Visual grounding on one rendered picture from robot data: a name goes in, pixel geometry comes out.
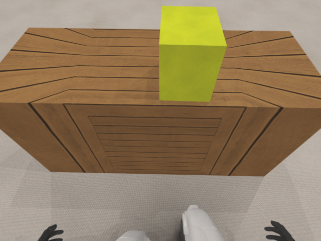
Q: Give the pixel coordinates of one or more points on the left robot thigh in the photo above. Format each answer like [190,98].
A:
[133,235]

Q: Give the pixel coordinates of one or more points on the carton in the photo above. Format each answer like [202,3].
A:
[191,50]

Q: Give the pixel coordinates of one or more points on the pedestal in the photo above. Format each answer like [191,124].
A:
[87,101]

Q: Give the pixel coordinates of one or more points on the right robot shin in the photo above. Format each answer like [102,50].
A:
[190,207]

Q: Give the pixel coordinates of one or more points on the right robot hand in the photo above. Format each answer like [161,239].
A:
[279,229]

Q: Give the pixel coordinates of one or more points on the left robot hand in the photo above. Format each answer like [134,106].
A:
[50,232]

